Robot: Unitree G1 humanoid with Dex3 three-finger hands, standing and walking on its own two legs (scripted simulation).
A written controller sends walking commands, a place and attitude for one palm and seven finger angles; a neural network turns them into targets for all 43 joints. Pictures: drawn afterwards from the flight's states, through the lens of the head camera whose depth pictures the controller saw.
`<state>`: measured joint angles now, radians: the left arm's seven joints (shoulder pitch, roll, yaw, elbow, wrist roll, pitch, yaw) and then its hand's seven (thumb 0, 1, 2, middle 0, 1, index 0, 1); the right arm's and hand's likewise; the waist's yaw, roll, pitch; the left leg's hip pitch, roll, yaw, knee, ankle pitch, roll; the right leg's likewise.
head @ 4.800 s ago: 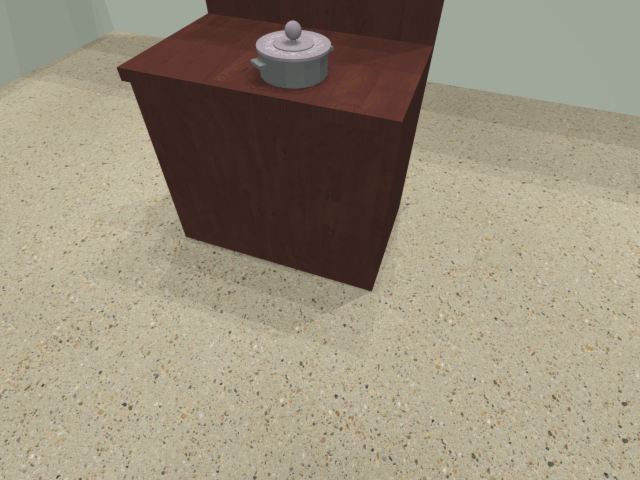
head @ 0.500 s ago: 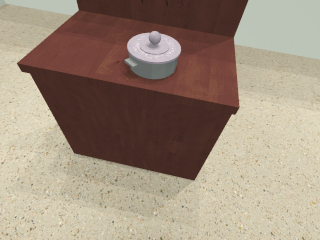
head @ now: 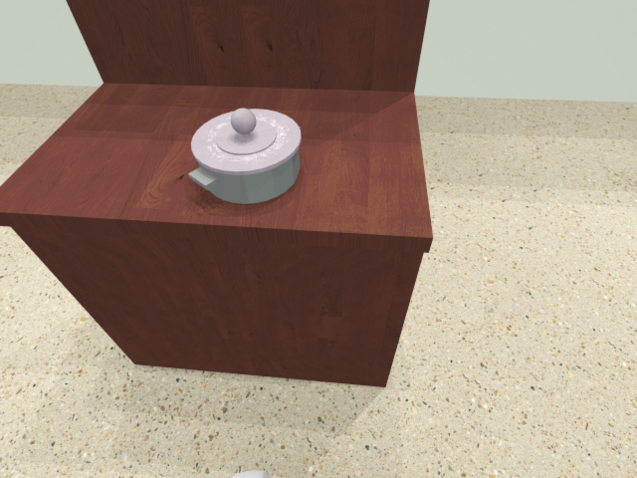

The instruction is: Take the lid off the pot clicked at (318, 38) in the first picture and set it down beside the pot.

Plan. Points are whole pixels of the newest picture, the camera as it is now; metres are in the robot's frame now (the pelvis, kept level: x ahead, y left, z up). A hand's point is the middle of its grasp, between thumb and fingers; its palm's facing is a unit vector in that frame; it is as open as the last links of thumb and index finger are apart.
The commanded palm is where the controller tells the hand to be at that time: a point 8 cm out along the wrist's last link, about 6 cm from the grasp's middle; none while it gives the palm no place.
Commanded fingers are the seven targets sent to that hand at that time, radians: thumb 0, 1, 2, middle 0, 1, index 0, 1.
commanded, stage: take the last steps up to it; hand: left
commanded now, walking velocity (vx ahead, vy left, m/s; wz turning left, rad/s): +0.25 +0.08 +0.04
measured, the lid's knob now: (243, 121) +0.68 +0.17 +0.10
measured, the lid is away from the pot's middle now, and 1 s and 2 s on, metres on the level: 0.00 0.00 0.00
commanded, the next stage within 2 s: come to a stop and stand still in 0.24 s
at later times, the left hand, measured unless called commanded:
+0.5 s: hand (160, 471) +0.17 +0.26 -0.19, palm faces +0.09 -0.98 -0.18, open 7.4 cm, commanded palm none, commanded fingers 0.00 0.90 0.90 -0.20 -0.30 -0.20 -0.30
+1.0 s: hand (194, 470) +0.17 +0.20 -0.17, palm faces -0.01 -0.97 -0.23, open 7.4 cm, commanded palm none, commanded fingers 0.00 0.90 0.90 -0.20 -0.30 -0.20 -0.30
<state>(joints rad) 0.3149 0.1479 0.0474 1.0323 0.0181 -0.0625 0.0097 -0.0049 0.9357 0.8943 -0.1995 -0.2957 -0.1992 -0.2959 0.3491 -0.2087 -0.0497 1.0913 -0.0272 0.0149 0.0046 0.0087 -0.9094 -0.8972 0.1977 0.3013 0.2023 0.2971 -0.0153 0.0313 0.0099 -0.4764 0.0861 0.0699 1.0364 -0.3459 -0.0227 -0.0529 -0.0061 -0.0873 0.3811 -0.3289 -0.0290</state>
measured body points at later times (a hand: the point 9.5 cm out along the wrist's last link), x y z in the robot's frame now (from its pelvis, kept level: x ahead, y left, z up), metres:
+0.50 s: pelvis +0.15 +0.08 -0.01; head +0.17 +0.11 +0.44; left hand +0.17 +0.31 -0.17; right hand +0.23 -0.15 -0.14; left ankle +0.20 +0.14 -0.74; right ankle +0.14 -0.06 -0.67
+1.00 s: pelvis +0.14 +0.02 +0.00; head +0.15 +0.01 +0.45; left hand +0.17 +0.25 -0.15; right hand +0.13 -0.20 -0.17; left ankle +0.20 +0.14 -0.74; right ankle +0.10 -0.08 -0.74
